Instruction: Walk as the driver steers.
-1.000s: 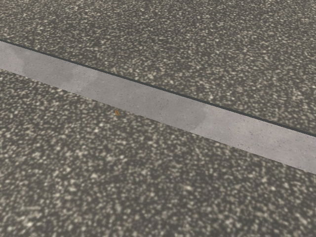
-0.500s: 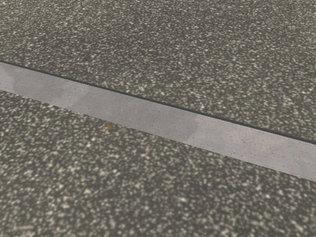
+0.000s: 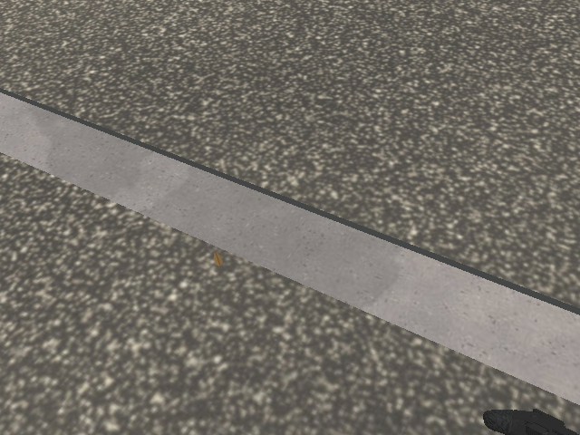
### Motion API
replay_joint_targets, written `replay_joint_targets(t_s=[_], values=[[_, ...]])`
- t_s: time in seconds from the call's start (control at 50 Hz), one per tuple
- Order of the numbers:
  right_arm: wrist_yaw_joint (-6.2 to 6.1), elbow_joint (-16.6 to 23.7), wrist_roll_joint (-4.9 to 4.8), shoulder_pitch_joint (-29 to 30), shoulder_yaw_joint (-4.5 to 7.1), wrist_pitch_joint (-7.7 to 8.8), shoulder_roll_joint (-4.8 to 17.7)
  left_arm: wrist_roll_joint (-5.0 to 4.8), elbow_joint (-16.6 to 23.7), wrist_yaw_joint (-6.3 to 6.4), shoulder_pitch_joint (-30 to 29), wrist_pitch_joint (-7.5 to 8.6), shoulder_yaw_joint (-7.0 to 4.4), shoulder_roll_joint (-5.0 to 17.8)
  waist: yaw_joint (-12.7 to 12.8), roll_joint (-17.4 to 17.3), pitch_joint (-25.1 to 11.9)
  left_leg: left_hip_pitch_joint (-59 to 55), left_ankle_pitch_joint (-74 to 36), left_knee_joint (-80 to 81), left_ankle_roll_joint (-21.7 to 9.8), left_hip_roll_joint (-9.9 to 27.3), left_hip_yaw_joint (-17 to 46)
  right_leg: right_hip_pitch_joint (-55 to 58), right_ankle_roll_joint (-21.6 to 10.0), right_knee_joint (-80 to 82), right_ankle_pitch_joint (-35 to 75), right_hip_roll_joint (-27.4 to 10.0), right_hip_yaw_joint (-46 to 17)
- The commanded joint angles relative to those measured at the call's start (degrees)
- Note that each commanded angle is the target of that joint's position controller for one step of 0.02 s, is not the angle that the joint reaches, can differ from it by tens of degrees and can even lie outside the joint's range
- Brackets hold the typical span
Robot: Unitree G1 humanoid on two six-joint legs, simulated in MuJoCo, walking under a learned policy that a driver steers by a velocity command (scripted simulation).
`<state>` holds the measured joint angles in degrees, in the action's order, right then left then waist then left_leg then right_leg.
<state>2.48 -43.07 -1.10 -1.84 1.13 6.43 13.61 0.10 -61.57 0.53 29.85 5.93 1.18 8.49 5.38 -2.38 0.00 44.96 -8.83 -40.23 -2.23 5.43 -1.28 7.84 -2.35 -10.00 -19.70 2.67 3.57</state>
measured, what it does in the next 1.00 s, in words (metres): walks ahead, turning right: left foot, then right foot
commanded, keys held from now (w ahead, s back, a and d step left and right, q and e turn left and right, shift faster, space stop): shift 0.12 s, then e+shift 0.58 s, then w+e+shift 0.08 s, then w+shift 0.22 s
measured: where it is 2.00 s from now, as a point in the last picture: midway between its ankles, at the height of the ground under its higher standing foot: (505, 281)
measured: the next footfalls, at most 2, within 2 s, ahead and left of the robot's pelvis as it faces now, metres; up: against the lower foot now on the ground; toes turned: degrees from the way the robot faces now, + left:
left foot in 0.10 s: +0.32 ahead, +0.10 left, +0.00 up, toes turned +1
right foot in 0.60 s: +0.23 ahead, -0.13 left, +0.00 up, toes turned -25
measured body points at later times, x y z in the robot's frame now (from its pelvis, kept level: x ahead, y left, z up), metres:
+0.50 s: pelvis +0.19 +0.01 +0.01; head +0.22 -0.02 +0.45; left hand +0.36 +0.27 -0.10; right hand +0.28 -0.29 -0.12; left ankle +0.28 +0.10 -0.73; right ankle +0.23 -0.13 -0.69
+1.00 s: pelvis +0.28 -0.06 +0.02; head +0.28 -0.09 +0.47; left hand +0.52 +0.12 -0.07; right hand +0.27 -0.39 -0.09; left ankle +0.43 +0.04 -0.70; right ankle +0.19 -0.11 -0.73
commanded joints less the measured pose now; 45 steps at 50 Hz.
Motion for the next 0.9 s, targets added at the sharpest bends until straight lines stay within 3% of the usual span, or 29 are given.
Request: replay_joint_targets(t_s=[0.02, 0.06, 0.08, 0.1, 0.12, 0.14, 0.16, 0.18, 0.2, 0.22, 0.26, 0.28, 0.34, 0.44, 0.54, 0.58, 0.6, 0.62, 0.64, 0.66, 0.68, 0.7, 0.72, 0.74, 0.76, 0.8, 0.82, 0.86, 0.9], values=[[1.4, 6.3, -0.3, 9.03, 0.31, 1.08, 1.76, -0.6, 1.6, 1.3, 2.22, -0.42, -2.37, 12.41, -2.23, 7.5, 7.91, -12.48, -4.23, 10.22, -0.85, -5.65, -2.99, -9.96, -3.81, 1.59, 43.65, -11.93, -2.35], [1.32, 4.72, 0.3, 2.84, 1.71, 0.98, 5.21, -0.09, 2.18, 1.62, 0.84, -1.24, -3.12, 13.61, -6.43, 10.24, 2.51, -19.07, -1.23, 11.44, -2.68, -8.55, -2.22, -2.85, -2.51, -5.95, 55.6, -13.19, -3.3], [1.06, 1.91, 0.31, -5.43, 2.79, 1.01, 7.49, 0.68, 2.81, 1.63, -0.91, -1.95, -3.48, 14.05, -10.55, 11.46, -2.22, -26.14, 0.5, 10.66, -3.79, -9.95, -2.06, -0.83, -1.73, -14.23, 61.09, -12.98, -3.25], [0.61, -1.28, 0.53, -14.59, 3.44, 0.74, 8.86, 0.95, 3.78, 1.27, -3.93, -2.57, -3.62, 14.4, -15.64, 11.23, -6.5, -35.4, -4.2, 13.8, -5.3, -8.01, -1.04, -2.6, 0.03, -26.16, 60.66, -11.52, -2.09], [-0.17, -3.53, 2.37, -21.81, 3.76, 0.19, 12.41, 1.74, 5.62, 1.06, -2.92, -2.51, -2.97, 11.66, -16.2, 4.73, -15.02, -53.84, -25.05, 6.67, -7.61, 2.06, 7.84, -15.3, 1.45, -42.96, 40.48, -8.05, -2.02], [0.23, -3.9, 4.34, -20.53, 3.07, 0.27, 13.62, 1.06, 3.15, -0.39, 13.68, -2.22, -0.14, 0.21, -6.6, -13.7, -27.12, -74.46, -41.9, 4.32, -21.75, 20.65, 31.08, -34.93, 3.93, -69.17, -19.13, 3.03, -8.24], [0.32, -3.03, 3.3, -20.42, 2.75, -0.36, 9.26, -0.9, 0.78, -0.99, 14.13, -1.52, -1.51, 6.67, -10.0, -6.65, -34.24, -70.74, -28.62, 11.4, -22.14, 19.41, 36.27, -35.09, 3.3, -74.85, -19.06, 1.84, -16.87], [-0.17, -1.43, 2.05, -12.57, 2.3, -0.76, 7.88, -2.37, 4.53, -0.64, 4.02, -1.78, -2.87, 10.54, -9.15, -3.74, -22.27, -59.33, -19.75, 14.91, -18.73, 16.93, 26.29, -38.55, 3.52, -72.98, -15.61, -1.82, -12.71], [-0.87, -0.82, 1.21, -6.54, 1.76, -0.94, 6.06, -2.19, 7.35, 0.45, -3.47, -2.27, -3.39, 11.54, -7.53, 2.46, -13.18, -47.74, -13.96, 18.86, -15.29, 14.12, 19.68, -39.59, 4.23, -68.74, -10.98, -4.53, -9.56], [-1.4, -0.83, 1.46, -4.34, 1.41, -0.82, 5.4, -1.88, 8.12, 1.34, -5.55, -3.36, -4.2, 11.98, -6.1, 2.62, -8.73, -38.92, -12.36, 21.36, -13.83, 13.14, 15.26, -37.53, 4.86, -67.2, -8.59, -5.93, -8.72], [-1.69, -1.51, 3.2, -1.76, 1.63, -0.9, 5.76, -1.7, 8.86, 2.04, -2.64, -5.97, -4.78, 10.11, -2.65, -1.29, -5.35, -25.97, -6.35, 25.46, -12.91, 10.61, 7.55, -30.07, 5.36, -64.79, -6.79, -7.67, -7.51], [-1.87, -1.72, 3.56, -0.98, 1.79, -0.95, 6.15, -1.76, 9.56, 2.36, -1.87, -6.78, -4.92, 9.01, -1.66, -2.04, -4.13, -22.68, -3.9, 26.94, -13.37, 10.41, 4.94, -29.72, 5.5, -63.22, -7.14, -7.9, -6.56], [-3.32, -2.02, 3.02, -0.44, 2.78, -1.56, 8.61, -1.07, 13.54, 2.69, -5.7, -8.33, -5.56, 9.4, -1.86, -3.19, -3.29, -22.54, 7.41, 30.02, -14.47, 12.08, 1.93, -33.78, 5.76, -56.07, -2.87, -10.04, -5.57], [-5.46, -1.26, 2.05, 2.12, 3.74, -3.7, 10.95, -0.96, 18.09, 1.33, -12.03, -8.94, -6.8, 11.56, -2.69, -2.58, -4.55, -27.07, 16.2, 31.1, -12.7, 13.47, -3.15, -33.44, 4.67, -45.47, 5.85, -10.6, -2.86], [-4.5, -1.38, 0.64, 1.17, 4.62, -5.98, 12.46, -1.47, 21.46, -0.6, -15.88, -9.73, -7.75, 12.56, -3.68, -2.97, -4.3, -36.3, 16.02, 26.36, -9.65, 15.52, -6.33, -30.86, 1.73, -33.3, 2.16, -8.3, 1.61], [-4.0, -1.68, -0.38, 1.11, 4.84, -6.8, 11.84, -1.35, 21.53, -0.93, -13.69, -9.86, -8.34, 12.66, -2.01, -1.39, -4.57, -37.11, 18.3, 19.98, -5.84, 14.48, -8.72, -25.86, -0.95, -23.36, 5.76, -6.25, 3.26], [-3.6, -2.83, -0.73, -1.6, 4.64, -7.25, 9.85, -0.73, 20.89, -0.45, -10.91, -9.78, -9.4, 15.03, -1.58, 3.19, -3.02, -33.96, 22.83, 11.98, -2.05, 10.87, -10.88, -21.96, -3.5, -16.43, 11.48, -5.77, -0.6], [-3.23, -2.06, 0.81, -2.53, 4.44, -7.51, 7.99, -0.31, 21.63, 0.78, -8.52, -9.42, -11.27, 22.34, -3.07, 18.63, -0.22, -20.31, 36.32, -5.86, 3.83, 3.31, -15.45, -16.2, -8.88, -10.78, 34.18, -17.26, -19.61], [-3.53, 1.74, 2.58, 2.82, 4.13, -6.99, 6.95, 1.27, 23.88, 0.86, -10.49, -7.73, -11.2, 25.94, -4.42, 21.97, -0.07, -4.8, 47.26, -19.6, 6.81, -5.44, -5.46, -13.76, -17.6, -8.88, 34.96, -22.51, -36.37], [-3.66, 2.57, 2.51, 6.79, 4.41, -6.67, 8.06, 1.73, 23.95, 0.32, -10.68, -5.81, -11.15, 24.22, -2.88, 13.21, -3.36, -2.0, 44.74, -26.03, 5.46, -5.82, 2.46, -12.73, -17.64, -7.85, 29.95, -21.56, -33.84], [-3.86, 2.6, 1.37, 6.63, 4.59, -6.34, 8.43, 0.89, 24.34, 0.34, -12.74, -4.52, -11.09, 23.97, -4.57, 10.42, -3.86, -0.91, 38.91, -26.26, 3.95, -5.63, 5.02, -11.77, -14.66, -7.66, 27.59, -19.29, -30.49], [-4.44, 1.27, 1.51, 5.15, 4.9, -6.1, 9.03, -0.5, 25.24, 0.63, -15.63, -4.32, -10.74, 22.29, -5.99, 7.21, -4.68, -1.07, 34.43, -25.56, 3.35, -4.51, 6.27, -11.32, -11.69, -8.83, 26.46, -17.57, -27.57], [-4.23, 0.77, 1.78, 3.66, 5.32, -5.47, 10.15, -2.27, 25.28, 0.97, -15.53, -4.58, -10.1, 19.72, -6.35, 6.94, -7.02, -2.38, 30.6, -22.59, 2.8, -3.55, 7.09, -11.24, -10.45, -7.51, 12.84, -16.43, -27.07], [-3.41, 0.52, 1.35, 3.7, 5.47, -4.76, 10.06, -2.68, 25.62, 1.26, -14.78, -4.73, -9.4, 17.84, -6.01, 7.61, -7.9, -4.02, 26.9, -20.38, 2.44, -3.72, 7.03, -11.73, -10.01, -5.25, -2.83, -15.08, -27.73], [-2.66, 0.65, 0.62, 4.48, 5.5, -4.05, 9.54, -2.45, 25.9, 1.46, -13.67, -4.62, -9.09, 17.39, -5.27, 8.69, -7.02, -3.67, 24.36, -16.84, 2.39, -4.51, 6.89, -11.5, -10.07, -2.94, -12.82, -14.65, -29.72], [-1.77, 0.76, -0.1, 6.67, 5.52, -2.61, 9.1, -1.47, 26.01, 2.01, -12.06, -3.98, -8.99, 18.14, -4.17, 9.84, -4.72, -3.27, 20.66, -8.48, 2.85, -5.31, 6.77, -10.23, -10.03, -1.03, -13.57, -14.79, -30.62], [-1.49, 0.6, 0.09, 7.28, 5.32, -1.93, 8.52, -1.21, 25.8, 2.25, -11.15, -3.61, -8.91, 18.1, -3.53, 10.08, -4.31, -4.04, 18.62, -4.56, 3.24, -5.29, 6.44, -9.64, -9.82, -1.2, -10.86, -14.52, -29.36], [-0.99, 0.25, 0.54, 7.73, 4.78, -0.93, 7.19, -1.15, 25.33, 2.35, -9.65, -3.13, -8.63, 17.78, -2.37, 11.14, -4.02, -7.34, 16.09, 1.03, 4.05, -5.28, 5.33, -10.15, -9.57, -1.87, -7.17, -13.6, -26.74], [-0.62, 0.24, 0.36, 7.71, 4.29, -0.31, 6.62, -1.12, 25.03, 1.91, -8.84, -2.82, -8.24, 17.43, -1.56, 12.4, -2.64, -10.93, 15.99, 4.08, 4.55, -5.25, 3.99, -13.13, -9.76, -1.76, -6.58, -13.24, -25.67]])
Velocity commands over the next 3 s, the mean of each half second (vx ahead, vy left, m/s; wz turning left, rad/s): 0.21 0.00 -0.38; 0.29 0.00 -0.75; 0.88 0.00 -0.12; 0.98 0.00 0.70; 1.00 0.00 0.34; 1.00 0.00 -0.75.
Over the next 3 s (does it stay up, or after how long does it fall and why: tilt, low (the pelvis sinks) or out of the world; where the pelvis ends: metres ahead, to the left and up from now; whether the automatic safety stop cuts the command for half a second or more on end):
stays up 1.91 -0.55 -0.03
